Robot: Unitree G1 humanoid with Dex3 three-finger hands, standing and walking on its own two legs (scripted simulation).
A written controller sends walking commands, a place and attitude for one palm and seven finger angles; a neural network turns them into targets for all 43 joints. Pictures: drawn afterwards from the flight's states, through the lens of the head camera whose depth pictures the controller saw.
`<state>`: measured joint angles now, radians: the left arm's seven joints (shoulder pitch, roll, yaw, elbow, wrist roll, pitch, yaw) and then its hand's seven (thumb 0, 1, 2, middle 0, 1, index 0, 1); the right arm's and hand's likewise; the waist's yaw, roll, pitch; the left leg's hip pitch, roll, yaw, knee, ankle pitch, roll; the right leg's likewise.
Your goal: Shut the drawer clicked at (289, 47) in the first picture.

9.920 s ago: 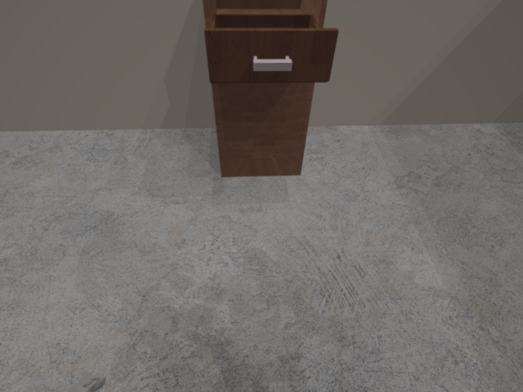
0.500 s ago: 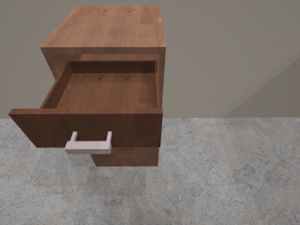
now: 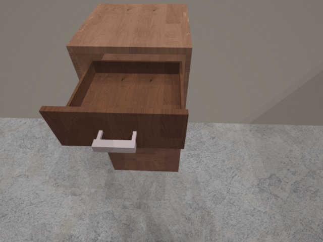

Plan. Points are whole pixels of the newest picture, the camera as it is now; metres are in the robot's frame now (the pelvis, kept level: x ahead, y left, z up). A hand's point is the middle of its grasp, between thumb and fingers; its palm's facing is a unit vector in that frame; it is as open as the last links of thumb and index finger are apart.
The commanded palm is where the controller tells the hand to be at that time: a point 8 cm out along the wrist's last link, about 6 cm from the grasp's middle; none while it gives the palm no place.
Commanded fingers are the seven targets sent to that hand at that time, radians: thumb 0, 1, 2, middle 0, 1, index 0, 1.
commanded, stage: come to a stop and stand still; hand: left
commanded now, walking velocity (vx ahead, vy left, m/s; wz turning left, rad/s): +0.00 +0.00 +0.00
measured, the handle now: (116, 140) +0.37 +0.16 +0.03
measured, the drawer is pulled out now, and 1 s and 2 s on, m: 0.29 0.29 0.29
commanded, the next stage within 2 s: look again from close up in 0.10 s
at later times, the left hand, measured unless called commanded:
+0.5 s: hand out of the picture -0.06 +0.17 -0.18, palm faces +0.03 -0.99 -0.17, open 7.4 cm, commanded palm none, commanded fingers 0.00 0.90 0.90 -0.20 -0.30 -0.20 -0.30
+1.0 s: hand out of the picture -0.06 +0.18 -0.19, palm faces +0.02 -0.99 -0.13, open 7.4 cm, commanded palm none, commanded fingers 0.00 0.90 0.90 -0.20 -0.30 -0.20 -0.30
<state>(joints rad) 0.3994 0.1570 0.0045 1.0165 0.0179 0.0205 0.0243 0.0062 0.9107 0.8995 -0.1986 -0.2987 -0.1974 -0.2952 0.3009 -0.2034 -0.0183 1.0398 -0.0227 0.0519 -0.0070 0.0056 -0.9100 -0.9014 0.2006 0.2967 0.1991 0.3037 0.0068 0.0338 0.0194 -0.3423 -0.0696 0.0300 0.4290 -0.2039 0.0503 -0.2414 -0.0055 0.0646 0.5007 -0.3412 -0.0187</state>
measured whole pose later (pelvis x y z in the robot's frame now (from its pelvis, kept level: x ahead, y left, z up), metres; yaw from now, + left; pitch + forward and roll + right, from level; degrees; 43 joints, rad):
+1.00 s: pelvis +0.01 +0.02 -0.01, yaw -2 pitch -1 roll -2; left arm 0.45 0.13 0.01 1.13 0.01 0.02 0.04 0.01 0.91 0.90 -0.20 -0.30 -0.20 -0.30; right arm 0.34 -0.12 -0.02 1.10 -0.03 0.01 -0.02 0.00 -0.91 -0.90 0.20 0.30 0.20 0.30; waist -0.01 -0.02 -0.04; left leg -0.32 -0.04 0.04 0.57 -0.24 0.07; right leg -0.16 0.03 0.00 0.53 -0.36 -0.03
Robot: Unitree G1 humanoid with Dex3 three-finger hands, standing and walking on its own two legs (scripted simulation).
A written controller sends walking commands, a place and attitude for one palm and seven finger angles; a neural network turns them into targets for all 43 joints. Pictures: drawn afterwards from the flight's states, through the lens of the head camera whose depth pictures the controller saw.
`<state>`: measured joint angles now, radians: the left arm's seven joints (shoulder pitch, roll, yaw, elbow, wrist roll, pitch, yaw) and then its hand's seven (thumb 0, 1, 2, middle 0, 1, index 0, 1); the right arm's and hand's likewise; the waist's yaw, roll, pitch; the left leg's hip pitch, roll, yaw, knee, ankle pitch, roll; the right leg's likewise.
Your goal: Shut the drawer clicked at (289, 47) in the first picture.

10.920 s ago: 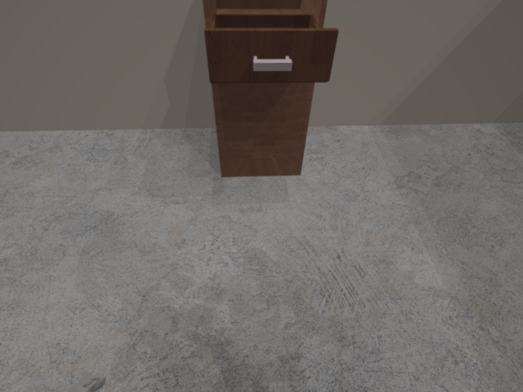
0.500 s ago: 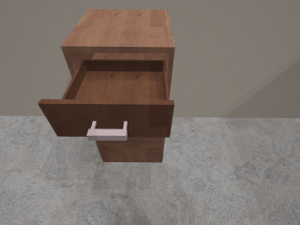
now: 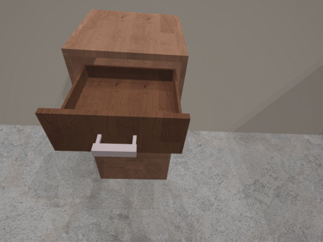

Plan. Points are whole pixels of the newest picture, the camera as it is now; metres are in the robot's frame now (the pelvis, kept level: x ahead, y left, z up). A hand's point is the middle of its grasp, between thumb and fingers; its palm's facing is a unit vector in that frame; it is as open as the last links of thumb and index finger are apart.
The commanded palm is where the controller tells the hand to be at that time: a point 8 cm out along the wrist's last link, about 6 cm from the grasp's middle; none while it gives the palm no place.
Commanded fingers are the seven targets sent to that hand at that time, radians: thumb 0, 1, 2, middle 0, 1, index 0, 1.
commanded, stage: shuffle to correct the standing spot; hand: left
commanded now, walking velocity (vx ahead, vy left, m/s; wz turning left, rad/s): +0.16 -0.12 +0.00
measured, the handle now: (116, 144) +0.36 +0.15 +0.04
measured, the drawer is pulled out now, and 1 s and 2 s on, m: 0.29 0.29 0.29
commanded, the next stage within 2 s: come to a stop and stand still in 0.36 s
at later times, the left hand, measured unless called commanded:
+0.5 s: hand out of the picture +0.13 +0.12 -0.16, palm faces +0.02 -0.98 -0.19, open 7.4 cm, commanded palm none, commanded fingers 0.00 0.90 0.90 -0.20 -0.30 -0.20 -0.30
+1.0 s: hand out of the picture +0.10 +0.11 -0.16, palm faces +0.07 -0.97 -0.25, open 7.4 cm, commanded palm none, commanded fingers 0.00 0.90 0.90 -0.20 -0.30 -0.20 -0.30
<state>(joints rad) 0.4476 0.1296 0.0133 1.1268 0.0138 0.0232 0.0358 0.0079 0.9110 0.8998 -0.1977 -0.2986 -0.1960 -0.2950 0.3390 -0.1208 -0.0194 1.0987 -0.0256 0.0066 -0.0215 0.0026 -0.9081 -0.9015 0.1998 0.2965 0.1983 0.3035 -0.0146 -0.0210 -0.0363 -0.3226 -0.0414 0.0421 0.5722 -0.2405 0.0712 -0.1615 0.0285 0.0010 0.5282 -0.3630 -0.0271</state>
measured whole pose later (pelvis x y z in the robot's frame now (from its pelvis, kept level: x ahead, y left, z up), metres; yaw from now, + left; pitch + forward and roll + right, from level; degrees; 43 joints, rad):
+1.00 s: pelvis +0.09 -0.07 +0.00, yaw +1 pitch -1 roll +1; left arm 0.27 0.17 0.01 0.99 0.02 0.02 0.04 0.01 0.91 0.90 -0.20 -0.30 -0.20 -0.30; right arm 0.12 -0.18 -0.02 0.97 -0.01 0.02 -0.03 0.00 -0.91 -0.90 0.20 0.30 0.20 0.30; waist 0.03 0.01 0.07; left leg -0.27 0.01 0.08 0.49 -0.21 0.01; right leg -0.20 0.00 -0.03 0.55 -0.34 -0.04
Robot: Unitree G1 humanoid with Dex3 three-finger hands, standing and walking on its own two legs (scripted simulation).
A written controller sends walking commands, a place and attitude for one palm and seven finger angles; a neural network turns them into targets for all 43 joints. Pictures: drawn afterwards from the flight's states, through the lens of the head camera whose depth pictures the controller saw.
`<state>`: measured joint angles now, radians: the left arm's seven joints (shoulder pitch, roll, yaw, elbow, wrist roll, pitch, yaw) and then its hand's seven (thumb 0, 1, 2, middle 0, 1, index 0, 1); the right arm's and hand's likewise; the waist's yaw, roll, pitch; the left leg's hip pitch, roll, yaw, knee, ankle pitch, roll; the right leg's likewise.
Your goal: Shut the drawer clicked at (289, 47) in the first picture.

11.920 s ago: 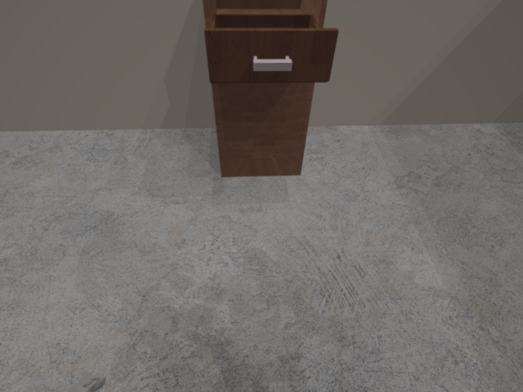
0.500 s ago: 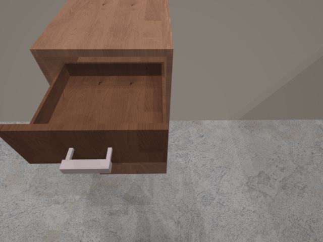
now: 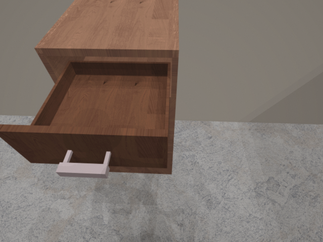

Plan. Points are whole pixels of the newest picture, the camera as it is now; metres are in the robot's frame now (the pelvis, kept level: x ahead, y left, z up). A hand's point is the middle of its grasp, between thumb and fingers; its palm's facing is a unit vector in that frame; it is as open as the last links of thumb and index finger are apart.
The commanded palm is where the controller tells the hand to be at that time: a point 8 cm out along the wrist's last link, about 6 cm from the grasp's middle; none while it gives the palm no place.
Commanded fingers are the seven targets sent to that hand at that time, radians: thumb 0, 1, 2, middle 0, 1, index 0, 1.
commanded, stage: come to a stop and stand still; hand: left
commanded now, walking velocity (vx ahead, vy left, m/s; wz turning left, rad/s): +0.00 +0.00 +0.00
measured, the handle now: (86, 162) +0.28 +0.22 +0.04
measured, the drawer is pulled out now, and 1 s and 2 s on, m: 0.29 0.29 0.29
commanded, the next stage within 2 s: look again from close up in 1.02 s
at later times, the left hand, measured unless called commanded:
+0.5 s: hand out of the picture +0.01 +0.22 -0.17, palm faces +0.01 -0.97 -0.23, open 7.4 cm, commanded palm none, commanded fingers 0.00 0.90 0.90 -0.20 -0.30 -0.20 -0.30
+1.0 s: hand out of the picture +0.01 +0.20 -0.18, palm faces +0.03 -0.99 -0.15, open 7.4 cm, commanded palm none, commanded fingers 0.00 0.90 0.90 -0.20 -0.30 -0.20 -0.30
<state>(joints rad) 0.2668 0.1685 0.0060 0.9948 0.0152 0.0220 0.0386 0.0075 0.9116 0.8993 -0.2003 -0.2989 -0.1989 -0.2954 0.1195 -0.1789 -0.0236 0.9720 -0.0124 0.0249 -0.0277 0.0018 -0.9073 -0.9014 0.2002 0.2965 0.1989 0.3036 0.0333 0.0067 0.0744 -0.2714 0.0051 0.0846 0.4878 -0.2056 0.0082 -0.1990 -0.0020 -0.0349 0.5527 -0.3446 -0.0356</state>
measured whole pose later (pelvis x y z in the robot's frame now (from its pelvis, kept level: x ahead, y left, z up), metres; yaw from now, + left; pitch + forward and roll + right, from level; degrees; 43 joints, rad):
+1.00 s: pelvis +0.02 +0.04 +0.01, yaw +0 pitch +0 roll +0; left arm 0.29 0.15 -0.02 1.10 0.01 0.00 0.03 0.01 0.91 0.90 -0.20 -0.30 -0.20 -0.30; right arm 0.22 -0.16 0.02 1.10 -0.01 -0.02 -0.03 0.00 -0.92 -0.90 0.20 0.30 0.20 0.30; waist 0.02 -0.04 0.02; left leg -0.21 -0.04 0.08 0.45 -0.24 0.06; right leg -0.12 -0.03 -0.03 0.44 -0.32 0.02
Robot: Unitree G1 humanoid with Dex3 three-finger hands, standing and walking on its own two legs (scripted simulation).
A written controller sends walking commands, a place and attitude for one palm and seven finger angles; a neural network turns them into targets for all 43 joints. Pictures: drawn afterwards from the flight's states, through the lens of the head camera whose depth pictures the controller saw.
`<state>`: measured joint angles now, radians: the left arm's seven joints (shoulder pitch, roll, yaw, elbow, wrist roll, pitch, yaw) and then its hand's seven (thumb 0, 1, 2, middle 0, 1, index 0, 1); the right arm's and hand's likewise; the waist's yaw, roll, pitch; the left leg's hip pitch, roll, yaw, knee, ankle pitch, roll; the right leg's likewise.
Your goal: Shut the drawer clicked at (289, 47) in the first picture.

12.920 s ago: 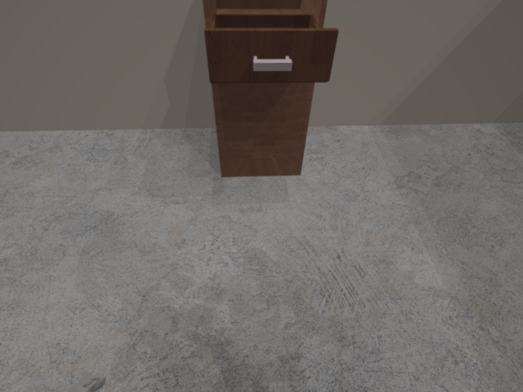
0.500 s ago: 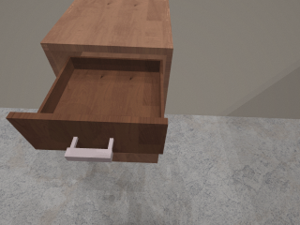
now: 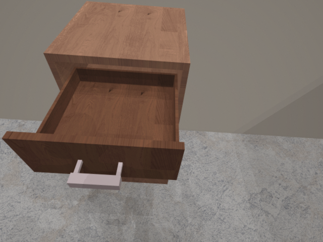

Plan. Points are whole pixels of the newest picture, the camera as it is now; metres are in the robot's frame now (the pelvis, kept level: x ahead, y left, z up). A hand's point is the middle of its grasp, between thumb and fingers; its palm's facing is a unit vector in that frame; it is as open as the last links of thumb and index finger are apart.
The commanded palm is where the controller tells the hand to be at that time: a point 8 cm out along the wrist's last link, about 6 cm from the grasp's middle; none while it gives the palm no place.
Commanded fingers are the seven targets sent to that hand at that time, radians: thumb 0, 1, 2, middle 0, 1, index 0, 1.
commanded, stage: come to a stop and stand still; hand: left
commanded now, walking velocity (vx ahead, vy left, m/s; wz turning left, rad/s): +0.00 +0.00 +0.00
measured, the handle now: (97, 173) +0.26 +0.18 +0.03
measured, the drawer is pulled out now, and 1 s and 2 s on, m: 0.29 0.29 0.29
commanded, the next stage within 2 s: look again from close up in 0.02 s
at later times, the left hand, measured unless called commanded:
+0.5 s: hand out of the picture +0.01 +0.17 -0.18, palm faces +0.02 -0.98 -0.18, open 7.4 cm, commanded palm none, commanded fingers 0.00 0.90 0.90 -0.20 -0.30 -0.20 -0.30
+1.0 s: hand out of the picture +0.00 +0.17 -0.18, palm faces +0.03 -0.98 -0.20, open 7.4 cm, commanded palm none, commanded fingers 0.00 0.90 0.90 -0.20 -0.30 -0.20 -0.30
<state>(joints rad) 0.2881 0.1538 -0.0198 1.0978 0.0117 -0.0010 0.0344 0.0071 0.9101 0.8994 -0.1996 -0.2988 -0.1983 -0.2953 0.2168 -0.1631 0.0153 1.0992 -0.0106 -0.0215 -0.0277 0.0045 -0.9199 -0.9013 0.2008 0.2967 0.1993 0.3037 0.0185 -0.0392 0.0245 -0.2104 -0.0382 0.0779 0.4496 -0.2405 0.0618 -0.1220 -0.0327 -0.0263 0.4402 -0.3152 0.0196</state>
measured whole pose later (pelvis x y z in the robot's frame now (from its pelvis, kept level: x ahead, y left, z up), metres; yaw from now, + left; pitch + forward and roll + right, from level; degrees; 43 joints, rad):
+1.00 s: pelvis +0.00 +0.00 -0.01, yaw +1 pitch -1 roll -1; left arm 0.30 0.15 -0.01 1.08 0.01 -0.01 0.05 0.01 0.91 0.90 -0.20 -0.30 -0.20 -0.30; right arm 0.25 -0.18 0.00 1.06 -0.01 0.00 -0.02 0.01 -0.92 -0.90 0.20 0.30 0.20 0.30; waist 0.00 0.01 0.03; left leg -0.25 -0.02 0.06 0.57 -0.30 0.05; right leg -0.14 -0.01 -0.04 0.52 -0.36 0.01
